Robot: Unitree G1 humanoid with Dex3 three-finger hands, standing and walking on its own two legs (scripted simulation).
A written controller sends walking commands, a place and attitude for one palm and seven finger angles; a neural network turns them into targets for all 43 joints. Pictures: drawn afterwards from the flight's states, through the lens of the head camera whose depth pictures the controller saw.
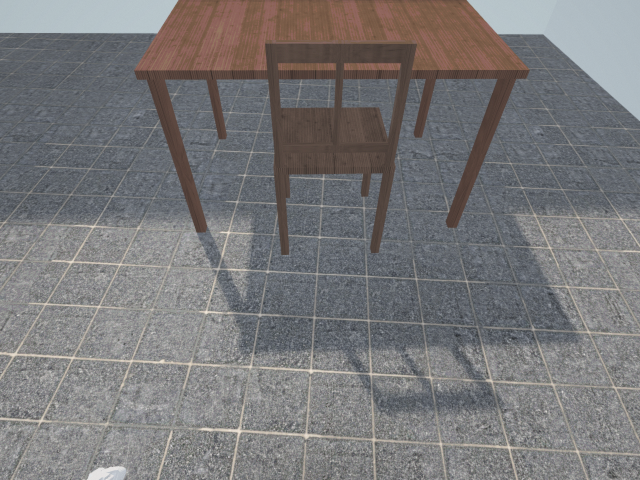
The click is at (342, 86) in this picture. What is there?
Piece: chair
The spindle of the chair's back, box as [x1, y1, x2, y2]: [333, 63, 343, 144]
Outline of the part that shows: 343,63 336,63 333,144 338,144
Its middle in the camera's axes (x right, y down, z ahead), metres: +0.05 -0.39 +1.14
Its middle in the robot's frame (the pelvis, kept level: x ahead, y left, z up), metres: +1.11 +0.00 -0.10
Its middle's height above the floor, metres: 0.67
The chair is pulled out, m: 0.00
